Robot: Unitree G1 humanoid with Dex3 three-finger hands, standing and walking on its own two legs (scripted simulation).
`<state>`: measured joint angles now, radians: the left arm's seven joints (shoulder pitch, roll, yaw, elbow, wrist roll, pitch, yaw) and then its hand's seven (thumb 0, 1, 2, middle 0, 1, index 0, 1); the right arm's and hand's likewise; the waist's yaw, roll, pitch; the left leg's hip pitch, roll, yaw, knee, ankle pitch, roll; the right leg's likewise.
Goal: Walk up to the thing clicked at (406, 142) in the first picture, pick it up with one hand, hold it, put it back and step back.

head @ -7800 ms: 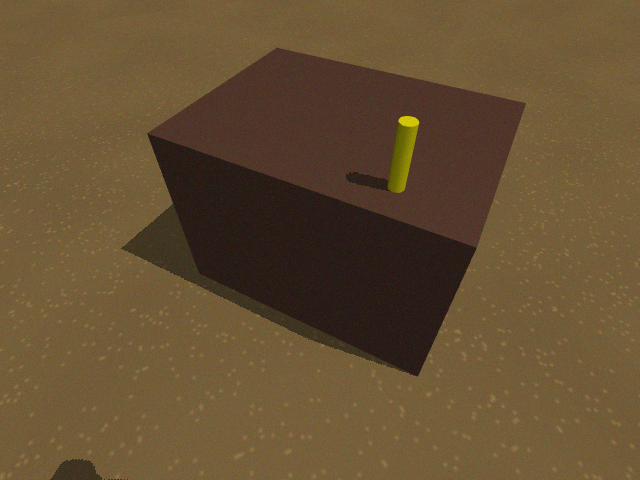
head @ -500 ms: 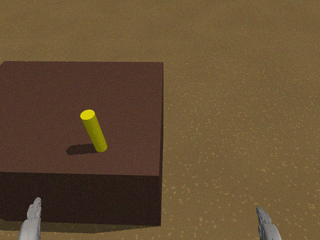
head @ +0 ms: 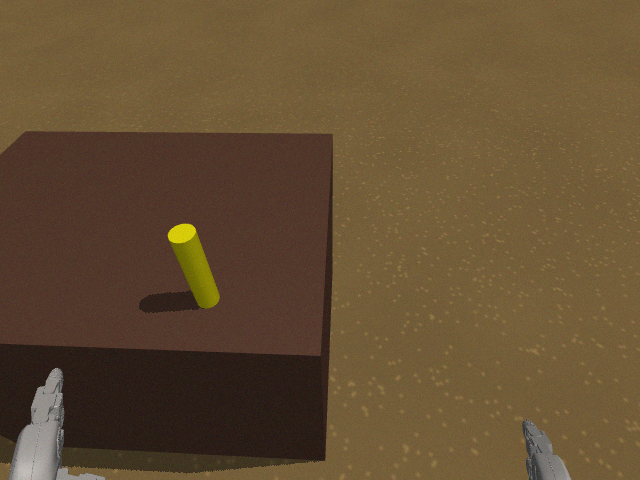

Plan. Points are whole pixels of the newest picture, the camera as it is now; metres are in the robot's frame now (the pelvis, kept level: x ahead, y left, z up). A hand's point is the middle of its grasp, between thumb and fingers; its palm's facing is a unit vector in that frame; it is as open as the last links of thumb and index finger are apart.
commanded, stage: rise first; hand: left
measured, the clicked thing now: (196, 269) +0.47 +0.24 -0.04
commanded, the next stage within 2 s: go down in 0.34 s
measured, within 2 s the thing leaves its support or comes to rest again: neither
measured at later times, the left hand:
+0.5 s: hand (73, 448) +0.17 +0.29 +0.02, palm faces +0.35 -0.85 -0.40, open 17.6 cm
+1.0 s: hand (57, 346) +0.28 +0.35 +0.04, palm faces +0.26 -0.96 -0.14, open 17.4 cm
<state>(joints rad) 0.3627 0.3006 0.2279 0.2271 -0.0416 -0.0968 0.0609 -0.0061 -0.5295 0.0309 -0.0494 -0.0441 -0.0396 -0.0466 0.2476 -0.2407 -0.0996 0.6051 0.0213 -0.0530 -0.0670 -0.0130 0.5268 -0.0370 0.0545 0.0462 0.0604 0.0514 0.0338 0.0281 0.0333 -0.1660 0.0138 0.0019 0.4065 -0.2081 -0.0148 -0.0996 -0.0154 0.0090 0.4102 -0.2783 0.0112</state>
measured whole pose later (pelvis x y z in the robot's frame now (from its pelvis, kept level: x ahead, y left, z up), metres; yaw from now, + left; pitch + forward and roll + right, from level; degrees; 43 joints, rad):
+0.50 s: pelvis -0.01 +0.00 +0.00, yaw +0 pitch -3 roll +0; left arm 0.37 0.32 0.28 0.16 -0.04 -0.16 0.05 -0.01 -0.57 0.06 -0.06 -0.05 -0.05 -0.06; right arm 0.24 -0.24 -0.11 0.64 0.01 -0.08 -0.06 -0.01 0.51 -0.05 0.05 0.05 0.06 0.05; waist 0.04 0.03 0.04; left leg -0.17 0.01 0.00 0.41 -0.19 -0.01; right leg -0.10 -0.02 0.00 0.41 -0.27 0.01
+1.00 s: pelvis -0.01 +0.01 -0.02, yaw +0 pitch +5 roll -1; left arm -0.12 0.52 0.51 0.69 -0.22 -0.29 -0.36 -0.01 -0.51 0.05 -0.05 -0.06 -0.05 -0.05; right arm 0.20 -0.23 -0.05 0.65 0.02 -0.10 -0.07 -0.01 0.51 -0.05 0.05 0.05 0.06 0.05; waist -0.02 -0.01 -0.04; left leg -0.42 0.02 0.00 0.63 -0.29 0.00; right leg -0.33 -0.01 0.01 0.59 -0.34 0.03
